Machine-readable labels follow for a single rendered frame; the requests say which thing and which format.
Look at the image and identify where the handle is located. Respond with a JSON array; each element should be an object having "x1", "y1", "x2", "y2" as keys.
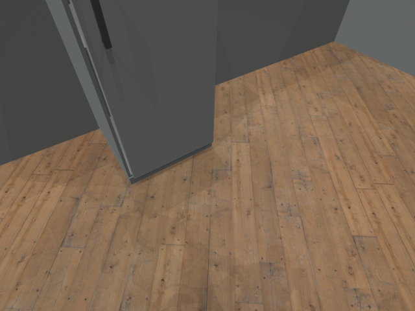
[{"x1": 90, "y1": 0, "x2": 112, "y2": 49}]

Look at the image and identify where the fridge door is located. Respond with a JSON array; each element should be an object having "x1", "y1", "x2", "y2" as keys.
[{"x1": 69, "y1": 0, "x2": 218, "y2": 179}]

